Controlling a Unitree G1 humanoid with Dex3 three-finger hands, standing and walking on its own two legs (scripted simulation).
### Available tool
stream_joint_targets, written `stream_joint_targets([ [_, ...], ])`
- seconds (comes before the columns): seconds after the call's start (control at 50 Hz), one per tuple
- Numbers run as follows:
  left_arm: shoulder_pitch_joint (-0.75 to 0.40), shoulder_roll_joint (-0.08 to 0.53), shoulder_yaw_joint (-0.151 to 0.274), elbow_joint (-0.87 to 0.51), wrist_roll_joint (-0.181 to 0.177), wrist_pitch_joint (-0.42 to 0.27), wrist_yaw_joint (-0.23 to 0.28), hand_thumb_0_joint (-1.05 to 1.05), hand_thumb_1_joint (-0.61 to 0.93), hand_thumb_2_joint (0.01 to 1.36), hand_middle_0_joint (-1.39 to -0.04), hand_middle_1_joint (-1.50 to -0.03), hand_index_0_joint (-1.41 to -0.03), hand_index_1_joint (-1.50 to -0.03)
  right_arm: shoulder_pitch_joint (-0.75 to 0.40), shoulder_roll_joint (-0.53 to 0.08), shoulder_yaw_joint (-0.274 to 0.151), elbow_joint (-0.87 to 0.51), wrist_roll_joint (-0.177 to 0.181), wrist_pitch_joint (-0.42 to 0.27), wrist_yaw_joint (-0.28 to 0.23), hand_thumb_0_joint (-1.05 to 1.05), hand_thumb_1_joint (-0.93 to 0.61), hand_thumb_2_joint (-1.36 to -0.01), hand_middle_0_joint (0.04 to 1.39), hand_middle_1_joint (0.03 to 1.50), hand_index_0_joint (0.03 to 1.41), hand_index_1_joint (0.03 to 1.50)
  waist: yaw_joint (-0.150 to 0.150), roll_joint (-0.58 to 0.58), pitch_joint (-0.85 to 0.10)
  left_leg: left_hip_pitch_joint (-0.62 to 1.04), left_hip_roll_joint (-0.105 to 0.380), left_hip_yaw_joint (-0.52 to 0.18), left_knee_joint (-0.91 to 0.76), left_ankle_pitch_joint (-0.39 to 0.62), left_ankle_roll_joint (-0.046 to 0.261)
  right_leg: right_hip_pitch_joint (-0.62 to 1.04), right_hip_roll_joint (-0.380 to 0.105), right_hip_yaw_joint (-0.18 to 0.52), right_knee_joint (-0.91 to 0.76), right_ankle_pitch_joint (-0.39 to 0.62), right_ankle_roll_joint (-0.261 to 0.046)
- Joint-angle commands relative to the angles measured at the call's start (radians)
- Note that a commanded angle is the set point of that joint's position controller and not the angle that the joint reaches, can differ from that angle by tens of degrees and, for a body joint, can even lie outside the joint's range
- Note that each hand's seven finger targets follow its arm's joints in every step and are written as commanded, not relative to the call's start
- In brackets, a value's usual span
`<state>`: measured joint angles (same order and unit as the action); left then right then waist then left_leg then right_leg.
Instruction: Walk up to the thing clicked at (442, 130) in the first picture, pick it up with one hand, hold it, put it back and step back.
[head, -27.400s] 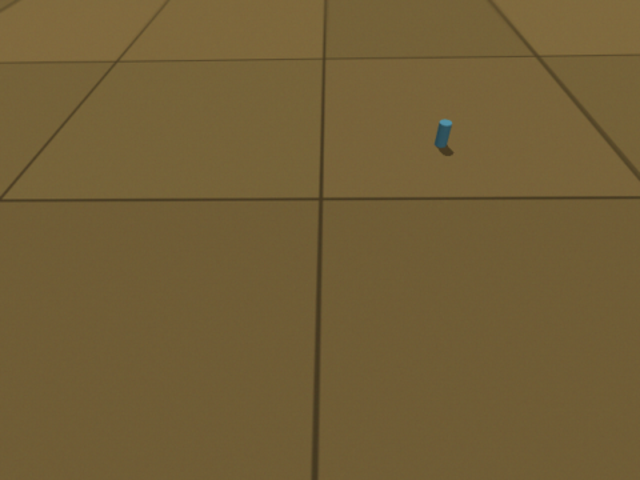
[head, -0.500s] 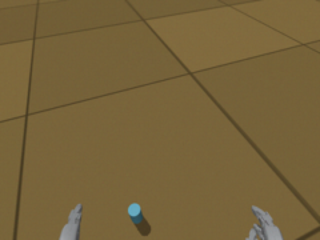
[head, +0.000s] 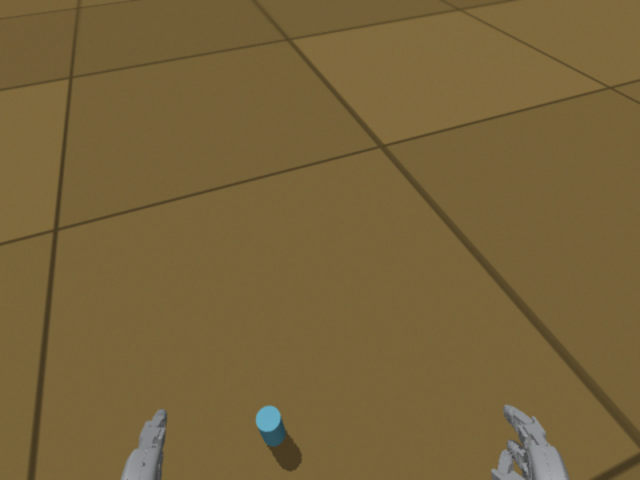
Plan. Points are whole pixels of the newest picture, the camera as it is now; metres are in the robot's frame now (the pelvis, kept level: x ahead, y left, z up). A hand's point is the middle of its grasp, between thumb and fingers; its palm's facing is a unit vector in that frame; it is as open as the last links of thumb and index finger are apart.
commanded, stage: home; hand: left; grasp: from the side
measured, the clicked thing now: (271, 426) +0.41 +0.18 -0.66
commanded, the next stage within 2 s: stand in 0.64 s
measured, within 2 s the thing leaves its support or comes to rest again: neither
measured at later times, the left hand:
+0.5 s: hand out of the picture +0.17 +0.18 -0.06, palm faces +0.09 -0.96 -0.28, open 17.3 cm
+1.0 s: hand out of the picture +0.17 +0.19 -0.06, palm faces +0.10 -0.95 -0.28, open 13.8 cm
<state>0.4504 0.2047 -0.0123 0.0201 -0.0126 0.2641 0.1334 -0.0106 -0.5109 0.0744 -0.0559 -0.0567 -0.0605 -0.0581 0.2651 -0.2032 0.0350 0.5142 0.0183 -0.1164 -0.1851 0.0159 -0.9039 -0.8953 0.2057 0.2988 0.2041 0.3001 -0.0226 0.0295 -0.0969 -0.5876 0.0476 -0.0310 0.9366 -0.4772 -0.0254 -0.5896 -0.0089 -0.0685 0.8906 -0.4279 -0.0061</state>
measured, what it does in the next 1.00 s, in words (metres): stands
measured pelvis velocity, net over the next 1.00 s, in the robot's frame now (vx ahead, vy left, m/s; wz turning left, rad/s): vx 0.00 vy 0.01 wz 0.00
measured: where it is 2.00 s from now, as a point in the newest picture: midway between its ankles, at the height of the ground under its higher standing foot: outside the picture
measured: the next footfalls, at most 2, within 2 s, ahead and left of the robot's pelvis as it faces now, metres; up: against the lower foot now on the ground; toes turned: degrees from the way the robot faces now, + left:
none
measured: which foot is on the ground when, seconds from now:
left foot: down 0.00-1.00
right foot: down 0.00-1.00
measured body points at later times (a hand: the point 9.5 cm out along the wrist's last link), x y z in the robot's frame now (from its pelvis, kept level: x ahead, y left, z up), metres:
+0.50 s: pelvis +0.00 +0.00 +0.00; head +0.02 +0.01 +0.45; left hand +0.16 +0.23 -0.04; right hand +0.16 -0.24 -0.07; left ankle +0.00 +0.13 -0.69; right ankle +0.01 -0.12 -0.69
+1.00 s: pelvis +0.00 +0.01 +0.00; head +0.02 +0.01 +0.45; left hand +0.16 +0.24 -0.04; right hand +0.16 -0.23 -0.07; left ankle +0.00 +0.13 -0.69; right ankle +0.01 -0.12 -0.69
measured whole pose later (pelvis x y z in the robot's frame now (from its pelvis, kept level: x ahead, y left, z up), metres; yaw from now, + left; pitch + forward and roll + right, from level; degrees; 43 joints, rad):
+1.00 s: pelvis +0.00 +0.01 +0.00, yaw +0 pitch +7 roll -2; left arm 0.45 0.20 -0.01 0.02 -0.01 0.26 0.13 -0.01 -0.07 0.50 -0.17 -0.24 -0.17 -0.24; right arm 0.27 -0.20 0.04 0.52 0.01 -0.13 -0.19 0.02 -0.90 -0.89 0.21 0.30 0.20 0.30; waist -0.02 0.03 -0.09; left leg -0.58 0.04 -0.03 0.94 -0.48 -0.02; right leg -0.58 -0.01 -0.06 0.89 -0.42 0.00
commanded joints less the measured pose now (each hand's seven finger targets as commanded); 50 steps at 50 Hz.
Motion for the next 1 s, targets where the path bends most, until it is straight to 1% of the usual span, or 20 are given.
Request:
stream_joint_targets([
  [0.0, -0.009, 0.079, 0.043, -0.144, 0.005, -0.045, 0.009, 0.000, -0.499, 0.087, -0.054, -0.066, -0.055, -0.065, -0.064, -0.112, -0.048, -0.159, -0.006, -0.062, -0.010, 0.000, -0.899, -0.901, 0.200, 0.300, 0.200, 0.300, -0.010, -0.027, -0.089, 0.032, -0.048, 0.033, -0.141, 0.185, 0.037, 0.089, 0.015, 0.013, -0.159, 0.164, 0.006],
  [0.02, -0.047, 0.113, 0.068, -0.205, 0.005, -0.050, 0.012, 0.000, -0.508, 0.082, -0.053, -0.064, -0.054, -0.063, -0.062, -0.110, -0.049, -0.158, -0.005, -0.061, -0.011, 0.000, -0.899, -0.901, 0.200, 0.300, 0.200, 0.300, 0.004, 0.021, -0.115, 0.044, -0.048, 0.034, -0.146, 0.189, 0.033, 0.091, 0.015, 0.015, -0.157, 0.167, 0.002],
  [0.08, -0.016, 0.093, 0.049, -0.155, 0.008, -0.047, 0.011, 0.000, -0.525, 0.072, -0.052, -0.061, -0.052, -0.060, -0.061, -0.114, -0.049, -0.157, -0.008, -0.061, -0.011, 0.000, -0.899, -0.901, 0.200, 0.300, 0.200, 0.300, -0.007, -0.016, -0.107, 0.041, -0.045, 0.028, -0.142, 0.212, 0.034, 0.096, 0.021, 0.007, -0.148, 0.185, 0.001],
  [0.24, -0.024, 0.100, 0.053, -0.180, 0.008, -0.048, 0.012, 0.000, -0.526, 0.071, -0.052, -0.061, -0.052, -0.060, -0.060, -0.114, -0.050, -0.151, -0.007, -0.063, -0.012, 0.000, -0.899, -0.901, 0.200, 0.300, 0.200, 0.300, -0.001, -0.003, -0.101, 0.052, -0.042, 0.023, -0.151, 0.224, 0.031, 0.094, 0.023, 0.003, -0.145, 0.188, -0.002],
  [0.34, -0.006, 0.098, 0.054, -0.162, 0.008, -0.045, 0.011, 0.000, -0.511, 0.079, -0.053, -0.064, -0.053, -0.063, -0.051, -0.113, -0.052, -0.146, -0.008, -0.062, -0.010, 0.000, -0.899, -0.901, 0.200, 0.300, 0.200, 0.300, -0.002, -0.016, -0.104, 0.055, -0.045, 0.033, -0.130, 0.276, 0.033, 0.107, 0.017, 0.010, -0.146, 0.250, 0.003],
  [0.36, -0.001, 0.078, 0.043, -0.130, 0.007, -0.042, 0.009, 0.000, -0.525, 0.071, -0.052, -0.061, -0.052, -0.061, -0.058, -0.114, -0.051, -0.148, -0.009, -0.064, -0.010, 0.000, -0.899, -0.901, 0.200, 0.300, 0.200, 0.300, -0.007, -0.017, -0.093, 0.044, -0.044, 0.031, -0.136, 0.258, 0.033, 0.102, 0.018, 0.008, -0.144, 0.231, 0.002],
  [0.46, -0.010, 0.094, 0.060, -0.148, 0.008, -0.046, 0.010, 0.000, -0.524, 0.072, -0.052, -0.061, -0.052, -0.060, -0.061, -0.112, -0.053, -0.152, -0.010, -0.062, -0.008, 0.000, -0.899, -0.901, 0.200, 0.300, 0.200, 0.300, 0.004, -0.012, -0.091, 0.041, -0.042, 0.026, -0.152, 0.219, 0.031, 0.100, 0.023, 0.000, -0.148, 0.182, -0.001],
  [0.5, -0.073, 0.135, 0.079, -0.242, 0.008, -0.057, 0.014, 0.000, -0.523, 0.072, -0.052, -0.061, -0.052, -0.061, -0.053, -0.112, -0.054, -0.150, -0.009, -0.063, -0.011, 0.000, -0.899, -0.901, 0.200, 0.300, 0.200, 0.300, 0.005, 0.014, -0.122, 0.057, -0.044, 0.029, -0.147, 0.222, 0.031, 0.105, 0.019, 0.008, -0.153, 0.188, 0.000],
  [0.52, 0.020, 0.071, 0.038, -0.111, 0.009, -0.045, 0.007, 0.000, -0.518, 0.075, -0.052, -0.062, -0.052, -0.061, -0.057, -0.110, -0.051, -0.149, -0.010, -0.063, -0.009, 0.000, -0.899, -0.901, 0.200, 0.300, 0.200, 0.300, -0.008, -0.023, -0.091, 0.045, -0.041, 0.028, -0.148, 0.224, 0.032, 0.099, 0.023, 0.004, -0.146, 0.189, -0.001],
  [0.56, -0.037, 0.093, 0.056, -0.187, 0.005, -0.050, 0.010, 0.000, -0.517, 0.075, -0.052, -0.062, -0.053, -0.062, -0.059, -0.114, -0.053, -0.157, -0.009, -0.064, -0.010, 0.000, -0.899, -0.901, 0.200, 0.300, 0.200, 0.300, 0.000, 0.015, -0.107, 0.047, -0.043, 0.029, -0.154, 0.211, 0.030, 0.095, 0.021, 0.007, -0.147, 0.180, -0.003],
  [0.62, -0.041, 0.115, 0.068, -0.192, 0.007, -0.051, 0.012, 0.000, -0.517, 0.076, -0.053, -0.062, -0.053, -0.062, -0.061, -0.115, -0.052, -0.155, -0.010, -0.066, -0.010, 0.000, -0.899, -0.901, 0.200, 0.300, 0.200, 0.300, 0.002, 0.006, -0.100, 0.037, -0.044, 0.026, -0.156, 0.188, 0.032, 0.097, 0.021, 0.003, -0.155, 0.155, -0.001],
  [0.64, -0.011, 0.086, 0.049, -0.145, 0.007, -0.046, 0.010, 0.000, -0.516, 0.076, -0.053, -0.062, -0.053, -0.062, -0.061, -0.111, -0.049, -0.154, -0.009, -0.068, -0.009, 0.000, -0.899, -0.901, 0.200, 0.300, 0.200, 0.300, -0.001, -0.013, -0.079, 0.036, -0.041, 0.023, -0.163, 0.179, 0.033, 0.090, 0.023, 0.001, -0.153, 0.146, -0.002],
  [0.68, -0.055, 0.111, 0.059, -0.217, 0.005, -0.052, 0.011, 0.000, -0.490, 0.091, -0.055, -0.067, -0.055, -0.066, -0.062, -0.114, -0.051, -0.161, -0.007, -0.069, -0.010, 0.000, -0.899, -0.901, 0.200, 0.300, 0.200, 0.300, 0.005, 0.034, -0.109, 0.050, -0.042, 0.025, -0.164, 0.187, 0.030, 0.092, 0.020, 0.005, -0.151, 0.153, -0.005],
  [0.72, -0.026, 0.087, 0.045, -0.158, 0.008, -0.049, 0.010, 0.000, -0.512, 0.079, -0.053, -0.063, -0.053, -0.063, -0.059, -0.114, -0.049, -0.152, -0.010, -0.070, -0.008, 0.000, -0.899, -0.901, 0.200, 0.300, 0.200, 0.300, -0.002, 0.004, -0.075, 0.037, -0.037, 0.017, -0.171, 0.179, 0.030, 0.084, 0.026, -0.004, -0.145, 0.141, -0.005],
  [0.74, -0.027, 0.104, 0.064, -0.176, 0.007, -0.049, 0.012, 0.000, -0.432, 0.159, -0.133, -0.143, -0.133, -0.143, -0.061, -0.113, -0.050, -0.158, -0.010, -0.070, -0.008, 0.000, -0.900, -0.900, 0.200, 0.300, 0.200, 0.300, 0.007, 0.013, -0.090, 0.030, -0.043, 0.023, -0.163, 0.173, 0.032, 0.089, 0.021, 0.002, -0.154, 0.138, -0.004],
  [0.78, -0.008, 0.085, 0.049, -0.144, 0.009, -0.051, 0.009, 0.000, -0.272, 0.319, -0.200, -0.300, -0.200, -0.301, -0.059, -0.111, -0.050, -0.154, -0.010, -0.070, -0.009, 0.000, -0.900, -0.900, 0.200, 0.300, 0.200, 0.300, 0.002, -0.019, -0.086, 0.033, -0.040, 0.022, -0.162, 0.184, 0.032, 0.090, 0.025, -0.001, -0.149, 0.145, -0.003],
  [0.88, -0.031, 0.097, 0.053, -0.178, 0.010, -0.053, 0.011, 0.000, 0.128, 0.719, -0.200, -0.300, -0.200, -0.301, -0.057, -0.111, -0.049, -0.151, -0.011, -0.074, -0.011, 0.000, -0.900, -0.900, 0.200, 0.300, 0.200, 0.300, 0.006, 0.013, -0.105, 0.041, -0.042, 0.025, -0.154, 0.208, 0.029, 0.095, 0.023, 0.003, -0.142, 0.171, -0.004],
  [0.9, -0.051, 0.124, 0.075, -0.210, 0.009, -0.057, 0.014, 0.000, 0.208, 0.799, -0.200, -0.300, -0.200, -0.301, -0.052, -0.113, -0.051, -0.153, -0.009, -0.073, -0.011, 0.000, -0.900, -0.900, 0.200, 0.300, 0.200, 0.300, 0.010, 0.023, -0.106, 0.042, -0.042, 0.027, -0.155, 0.199, 0.029, 0.090, 0.021, 0.004, -0.147, 0.162, -0.005],
  [0.92, -0.018, 0.092, 0.048, -0.173, 0.011, -0.054, 0.011, 0.000, 0.288, 0.879, -0.200, -0.300, -0.200, -0.301, -0.055, -0.111, -0.049, -0.153, -0.011, -0.072, -0.013, 0.000, -0.900, -0.900, 0.200, 0.300, 0.200, 0.300, -0.001, -0.008, -0.106, 0.053, -0.040, 0.025, -0.155, 0.211, 0.030, 0.095, 0.024, 0.003, -0.143, 0.171, -0.003],
  [0.98, -0.012, 0.085, 0.048, -0.155, 0.010, -0.052, 0.010, 0.000, 0.528, 0.900, -0.200, -0.300, -0.200, -0.301, -0.056, -0.109, -0.050, -0.148, -0.012, -0.075, -0.013, 0.000, -0.900, -0.900, 0.200, 0.300, 0.200, 0.300, -0.002, -0.012, -0.092, 0.040, -0.041, 0.027, -0.145, 0.215, 0.031, 0.090, 0.022, 0.003, -0.148, 0.179, 0.000],
])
